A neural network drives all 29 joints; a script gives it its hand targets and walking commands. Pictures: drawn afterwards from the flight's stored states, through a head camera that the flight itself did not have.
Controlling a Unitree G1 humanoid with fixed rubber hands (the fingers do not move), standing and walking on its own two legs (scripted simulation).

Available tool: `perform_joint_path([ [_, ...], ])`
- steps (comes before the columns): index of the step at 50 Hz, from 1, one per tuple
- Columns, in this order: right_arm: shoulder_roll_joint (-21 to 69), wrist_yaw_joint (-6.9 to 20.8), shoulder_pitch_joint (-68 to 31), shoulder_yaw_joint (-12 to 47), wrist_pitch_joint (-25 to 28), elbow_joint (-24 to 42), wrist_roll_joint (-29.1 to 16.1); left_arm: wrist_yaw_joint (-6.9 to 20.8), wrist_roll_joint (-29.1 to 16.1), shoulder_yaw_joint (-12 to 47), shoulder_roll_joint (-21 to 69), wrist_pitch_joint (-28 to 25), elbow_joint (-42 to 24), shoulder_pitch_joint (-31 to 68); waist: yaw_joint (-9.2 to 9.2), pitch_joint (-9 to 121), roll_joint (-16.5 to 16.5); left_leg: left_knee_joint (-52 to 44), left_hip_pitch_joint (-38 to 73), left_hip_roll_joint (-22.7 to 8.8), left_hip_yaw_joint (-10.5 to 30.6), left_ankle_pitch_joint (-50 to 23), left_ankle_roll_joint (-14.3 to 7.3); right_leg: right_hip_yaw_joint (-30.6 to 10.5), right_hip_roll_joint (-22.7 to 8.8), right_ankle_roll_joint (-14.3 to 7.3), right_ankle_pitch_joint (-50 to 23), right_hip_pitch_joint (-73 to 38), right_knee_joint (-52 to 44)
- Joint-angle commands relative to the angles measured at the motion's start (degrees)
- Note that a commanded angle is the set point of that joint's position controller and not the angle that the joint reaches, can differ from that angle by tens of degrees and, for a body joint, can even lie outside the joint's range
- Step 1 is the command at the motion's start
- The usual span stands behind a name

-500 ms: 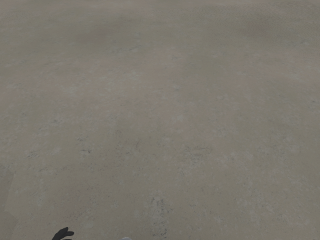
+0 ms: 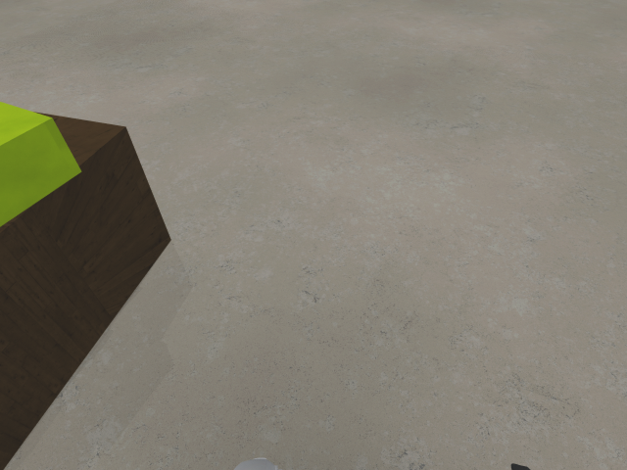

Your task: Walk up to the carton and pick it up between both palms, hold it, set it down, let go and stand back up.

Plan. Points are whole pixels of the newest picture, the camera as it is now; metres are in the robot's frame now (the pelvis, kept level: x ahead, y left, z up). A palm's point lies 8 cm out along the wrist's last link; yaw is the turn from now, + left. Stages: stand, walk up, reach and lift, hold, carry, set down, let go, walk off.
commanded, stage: walk up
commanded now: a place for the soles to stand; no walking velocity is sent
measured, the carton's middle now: out of the picture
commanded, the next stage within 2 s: none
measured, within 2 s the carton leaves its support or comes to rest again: neither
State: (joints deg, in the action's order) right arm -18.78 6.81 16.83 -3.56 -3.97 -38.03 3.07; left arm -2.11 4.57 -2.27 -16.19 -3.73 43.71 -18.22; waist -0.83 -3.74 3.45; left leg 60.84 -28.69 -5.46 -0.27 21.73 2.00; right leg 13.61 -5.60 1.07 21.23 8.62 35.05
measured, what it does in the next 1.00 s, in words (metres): walks ahead, turning left: left foot, then right foot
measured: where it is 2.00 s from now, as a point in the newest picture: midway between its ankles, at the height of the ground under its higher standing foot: (195, 367)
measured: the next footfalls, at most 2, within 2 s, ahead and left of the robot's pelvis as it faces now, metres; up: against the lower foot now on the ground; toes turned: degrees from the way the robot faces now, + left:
left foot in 0.10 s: +0.14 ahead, +0.18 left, +0.00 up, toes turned +13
right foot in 0.42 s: +0.31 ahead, -0.02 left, +0.00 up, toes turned +15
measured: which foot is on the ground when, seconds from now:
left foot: up 0.00-0.08, down 0.10-0.44, up 0.46-0.74, down 0.76-1.00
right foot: down 0.00-0.12, up 0.14-0.40, down 0.42-0.76, up 0.78-1.00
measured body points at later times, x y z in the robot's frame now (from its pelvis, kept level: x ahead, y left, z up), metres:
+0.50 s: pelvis +0.18 +0.07 -0.02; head +0.18 +0.07 +0.43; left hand +0.23 +0.35 -0.11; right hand +0.32 -0.17 -0.14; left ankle +0.11 +0.16 -0.69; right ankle +0.27 -0.02 -0.72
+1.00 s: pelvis +0.32 +0.18 -0.02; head +0.32 +0.22 +0.43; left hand +0.25 +0.47 -0.13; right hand +0.58 +0.03 -0.11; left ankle +0.27 +0.30 -0.72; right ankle +0.46 +0.11 -0.69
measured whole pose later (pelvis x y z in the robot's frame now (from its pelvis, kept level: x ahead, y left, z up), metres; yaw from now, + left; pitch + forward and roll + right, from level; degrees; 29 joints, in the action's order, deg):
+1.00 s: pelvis +0.32 +0.18 -0.02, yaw +39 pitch -4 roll +1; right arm -16.1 -0.9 17.4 -1.3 1.2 -38.8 2.5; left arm 2.7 1.8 -1.6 -19.1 -1.1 34.9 -17.0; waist 0.7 -6.1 -5.4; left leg 47.7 -20.6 0.5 -1.8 23.3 -1.6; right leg 1.0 -6.4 0.2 27.0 29.2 60.4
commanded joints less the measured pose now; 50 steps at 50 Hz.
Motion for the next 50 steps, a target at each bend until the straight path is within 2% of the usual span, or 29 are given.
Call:
perform_joint_path([
  [1, -3.91, 0.66, -5.61, -1.55, 2.72, 6.10, -1.27, 0.09, -0.10, -3.82, -12.72, -1.27, -4.88, 1.65, -1.52, -4.43, -14.97, -11.58, -2.39, -3.63, -0.74, 0.38, -1.50, -8.64, -16.76, -13.83, 0.59, 1.07, -19.53],
  [3, -3.69, 0.53, -3.98, -2.09, 3.60, 4.77, -1.86, 0.13, -0.67, -4.46, -13.60, -0.54, -5.22, 2.60, -1.16, -1.77, -15.31, -16.43, 5.73, -0.72, -5.48, -0.60, -3.29, -3.59, -15.82, -13.49, -0.61, 3.95, -15.76],
  [4, -4.18, 0.09, -1.60, -2.71, 4.18, 4.06, -1.75, 0.27, -0.81, -4.29, -13.76, -0.13, -5.52, 3.05, 0.44, -0.24, -13.84, -18.08, 11.24, 1.23, -7.42, -1.45, -4.25, -1.89, -15.39, -13.12, 0.74, 6.76, -11.97],
  [5, -5.61, -0.69, 3.38, -3.65, 4.79, 2.43, -1.58, 0.60, -1.03, -3.75, -13.10, 0.31, -6.06, 4.14, 3.80, 2.22, -9.72, -20.95, 19.91, 3.88, -8.68, -3.07, -5.58, 0.71, -13.89, -12.01, -0.31, 11.21, -3.94],
  [6, -8.88, -2.01, 11.29, -5.13, 5.42, -0.40, -1.28, 1.15, -1.28, -2.81, -10.36, 0.73, -6.61, 3.21, 7.99, 6.73, -0.70, -24.47, 29.96, 6.50, -4.63, 0.37, -8.04, 4.48, -9.18, -9.14, -5.53, 15.72, 13.66],
  [7, -17.31, -3.34, 14.21, -6.66, 5.87, -0.57, -1.72, 2.50, -2.47, -1.25, -6.01, 0.77, -10.78, 3.87, 10.36, 7.76, 17.44, -37.81, 35.20, -4.84, 24.99, 14.05, -15.99, 5.36, 1.17, -4.19, 7.25, 31.10, 34.33],
  [8, -20.13, -4.16, 14.65, -6.41, 5.48, -0.82, -2.69, 3.17, -3.30, -1.88, -8.55, 0.76, -14.35, 7.44, 11.29, 7.18, 15.32, -46.50, 36.21, -11.18, 45.74, 15.61, -21.92, -8.26, 3.83, -2.32, 15.45, 39.90, 37.94],
  [9, -18.40, -5.06, 12.96, -5.40, 4.98, -1.36, -3.19, 3.58, -3.57, -2.37, -10.80, 0.63, -15.20, 9.91, 10.90, 5.20, 9.11, -46.66, 36.56, -12.65, 44.11, 11.82, -22.78, -14.32, 0.71, -2.64, 13.24, 42.06, 39.71],
  [10, -17.30, -6.12, 10.84, -4.45, 4.62, -0.70, -2.46, 4.00, -4.12, -1.84, -9.65, 0.08, -14.74, 8.03, 9.17, 3.50, 7.47, -44.22, 34.86, -12.34, 40.26, 5.23, -22.00, -15.16, -0.25, -2.57, 10.92, 42.82, 38.86],
  [13, -12.33, -6.86, 2.07, -2.12, 4.17, 1.69, -1.05, 4.10, -3.16, -1.88, -8.94, -0.72, -12.80, 0.90, 3.26, 0.99, 5.49, -40.27, 18.21, -9.94, 30.25, -6.64, -19.48, -15.47, -1.47, -1.66, 9.45, 30.50, 29.83],
  [15, -11.22, -6.50, 0.91, -1.65, 4.38, 2.33, -0.63, 3.99, -3.18, -1.61, -7.83, -0.45, -13.33, 0.71, 2.70, 0.70, 7.25, -39.24, 13.94, -8.89, 28.60, -11.22, -19.17, -14.70, 0.15, -1.16, 9.89, 25.94, 21.93],
  [18, -11.19, -5.74, -1.08, -2.02, 4.17, 2.95, -0.54, 3.51, -2.86, -1.54, -6.86, -0.55, -14.25, -0.13, 1.36, 2.18, 6.69, -36.47, 6.64, -5.98, 26.12, -9.01, -16.66, -13.23, 2.58, -2.02, -0.71, 15.63, 13.58],
  [20, -9.57, -4.87, -6.60, -1.50, 3.65, 4.59, -1.25, 2.99, -2.31, -2.59, -7.39, -0.88, -12.72, -7.79, -4.40, 4.41, 2.33, -29.92, -8.13, -0.88, 20.46, 0.13, -11.64, -11.60, 4.97, -3.53, -9.55, -4.58, 6.16],
  [21, -6.69, -4.41, -8.35, -0.40, 3.65, 6.01, -1.32, 2.33, -1.77, -3.53, -9.16, -0.94, -11.39, -13.69, -8.14, 5.72, -2.20, -23.04, -18.06, 2.80, 16.94, 7.34, -7.71, -15.36, 3.31, -4.68, -6.91, -16.56, 3.90],
  [22, -1.86, -4.11, -6.91, 0.86, 3.89, 8.06, -1.48, 1.32, -0.26, -4.47, -15.19, -0.97, -12.13, -16.19, -10.45, 8.65, -15.97, -4.24, -22.32, 9.49, 8.50, 12.31, -3.06, -38.18, -13.38, -9.69, 18.59, -18.72, -11.73],
  [23, -4.66, -4.65, -4.61, -0.05, 3.36, 8.77, -0.08, 0.39, 0.06, -5.07, -18.85, -0.44, -12.29, -11.63, -6.48, 6.27, -17.11, 11.09, -22.29, 8.41, 4.42, 13.54, -0.87, -60.01, -27.49, -14.69, 33.38, -12.16, -24.90],
  [24, -8.29, -4.74, -2.71, -1.12, 2.80, 7.28, 1.31, -0.28, -0.12, -4.19, -16.17, -0.23, -12.40, -6.00, -3.17, 1.58, -9.71, 16.36, -22.29, 3.85, 6.19, 9.55, -0.46, -61.30, -28.56, -16.62, 32.55, -7.85, -25.61],
  [25, -8.25, -4.48, -2.82, -1.36, 2.50, 6.25, 1.55, -0.55, -0.78, -3.57, -13.90, -0.54, -12.36, -3.41, -2.86, -3.08, -7.89, 17.33, -22.99, 1.09, 5.96, 5.57, -0.23, -52.75, -26.23, -17.27, 25.62, -4.71, -23.27],
  [28, -6.10, -3.06, -1.49, -1.59, 2.55, 5.21, 0.31, 0.36, -1.05, -2.47, -10.58, -1.48, -10.96, 1.19, -1.98, -6.96, -10.86, 11.53, -16.75, -2.94, 6.02, 2.71, 0.35, -30.81, -20.55, -16.28, 9.94, 2.63, -21.60],
  [32, -2.51, -1.81, -3.11, -0.77, 3.82, 5.52, -1.89, 1.26, -0.82, -2.83, -11.80, -2.06, -8.75, 1.34, -2.47, -5.09, -14.90, -6.09, -6.82, -3.65, 2.10, 2.49, -1.39, -14.19, -17.74, -14.94, -6.17, 1.95, -19.06],
  [35, -1.32, -1.70, -0.38, -1.52, 5.39, 4.51, -1.81, 1.45, -1.12, -2.70, -12.62, -0.70, -8.72, 1.28, -1.39, -0.38, -15.15, -15.81, 7.08, 1.19, -5.94, -2.20, -3.43, -3.79, -14.18, -12.65, -7.07, 5.60, -12.46],
  [37, -3.48, -2.50, 6.64, -3.20, 6.23, 3.09, -1.40, 1.66, -1.70, -1.76, -12.22, 0.42, -9.40, 3.05, 3.53, 2.71, -9.51, -21.04, 21.22, 5.75, -9.20, -7.09, -5.45, 0.66, -12.43, -10.59, -4.67, 12.55, -1.31],
  [38, -6.66, -3.59, 13.47, -4.68, 6.57, 1.43, -0.97, 1.91, -1.93, -0.89, -10.11, 0.93, -9.93, 2.06, 7.17, 6.84, -1.82, -23.37, 30.56, 7.53, -4.66, -2.83, -7.62, 3.65, -8.99, -8.05, -8.18, 17.08, 14.19],
  [39, -14.30, -5.02, 16.57, -6.28, 6.74, 1.92, -0.77, 2.99, -2.79, 0.74, -6.25, 1.02, -13.45, 1.37, 9.71, 9.48, 13.83, -35.02, 36.00, -5.04, 24.73, 17.07, -15.04, 5.32, -1.55, -3.32, 0.15, 30.10, 35.07],
  [40, -17.11, -6.15, 17.30, -5.98, 6.45, 2.81, -2.07, 3.62, -3.12, -0.38, -9.64, 1.35, -16.61, 4.81, 10.45, 9.48, 10.88, -46.40, 35.71, -14.41, 50.44, 23.22, -21.47, -8.38, 2.43, -1.43, 12.26, 37.57, 39.85],
  [41, -15.59, -7.15, 15.46, -5.17, 5.88, 2.21, -2.75, 3.92, -3.12, -0.83, -11.86, 1.71, -17.64, 8.54, 10.54, 6.73, 3.95, -47.27, 35.52, -15.88, 50.07, 22.04, -22.15, -15.03, -0.52, -2.06, 11.07, 40.20, 42.21],
  [42, -14.66, -8.15, 13.01, -4.42, 5.57, 2.48, -1.99, 4.20, -3.41, -0.59, -10.60, 1.39, -17.55, 8.28, 9.57, 3.73, 3.60, -45.07, 33.36, -15.55, 44.48, 13.97, -21.69, -15.55, -1.77, -2.19, 8.43, 42.13, 42.77],
  [45, -10.41, -8.98, 4.82, -2.29, 5.67, 3.28, -0.60, 4.43, -2.62, -0.88, -9.38, 0.63, -15.02, 0.88, 4.00, 0.81, 5.35, -41.38, 17.91, -12.39, 31.14, 1.32, -19.13, -15.77, -3.75, -1.14, 6.57, 32.36, 35.34],
  [50, -10.23, -7.83, 0.63, -2.14, 6.38, 3.44, -0.39, 4.80, -2.82, -1.18, -7.30, 0.92, -15.55, -0.35, 2.18, 0.89, 8.85, -38.13, 6.60, -8.27, 23.60, -1.24, -17.06, -13.16, -1.14, -1.26, 1.72, 20.11, 17.86],
])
